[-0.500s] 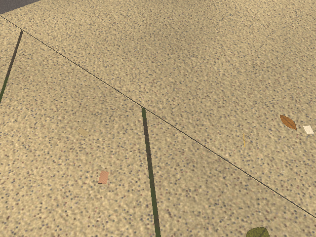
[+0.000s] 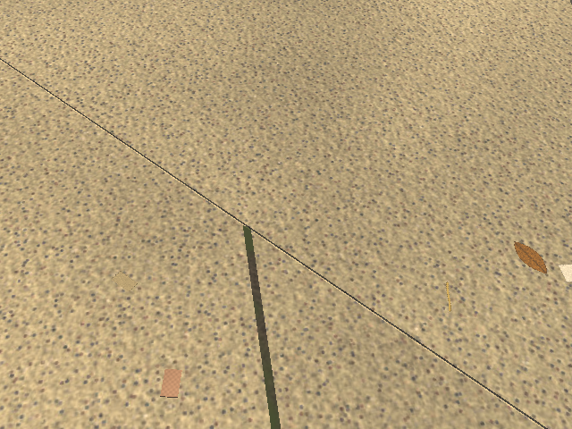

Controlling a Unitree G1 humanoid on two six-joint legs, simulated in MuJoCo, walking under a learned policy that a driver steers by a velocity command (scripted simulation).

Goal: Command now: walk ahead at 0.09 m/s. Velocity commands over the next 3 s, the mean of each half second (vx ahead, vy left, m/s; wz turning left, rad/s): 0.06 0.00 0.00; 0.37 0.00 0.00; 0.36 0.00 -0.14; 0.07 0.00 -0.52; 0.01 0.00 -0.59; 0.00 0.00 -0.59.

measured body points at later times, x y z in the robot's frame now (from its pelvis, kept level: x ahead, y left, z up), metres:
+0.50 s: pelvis +0.07 -0.02 +0.00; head +0.08 -0.02 +0.45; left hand +0.08 +0.22 -0.15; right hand +0.13 -0.28 -0.15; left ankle +0.09 +0.08 -0.73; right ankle +0.04 -0.15 -0.73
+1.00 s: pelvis +0.24 -0.01 +0.00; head +0.27 -0.01 +0.45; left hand +0.45 +0.21 -0.10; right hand +0.15 -0.25 -0.14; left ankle +0.09 +0.09 -0.73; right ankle +0.43 -0.15 -0.69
